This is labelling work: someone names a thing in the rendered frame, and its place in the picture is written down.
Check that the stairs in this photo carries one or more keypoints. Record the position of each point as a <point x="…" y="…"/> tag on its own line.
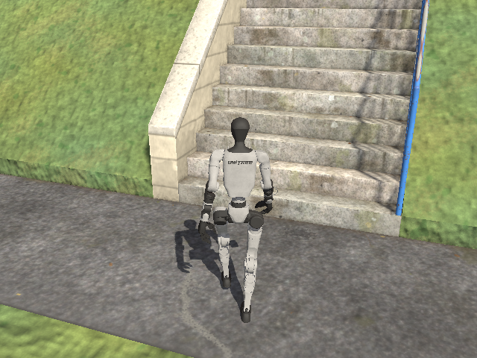
<point x="325" y="86"/>

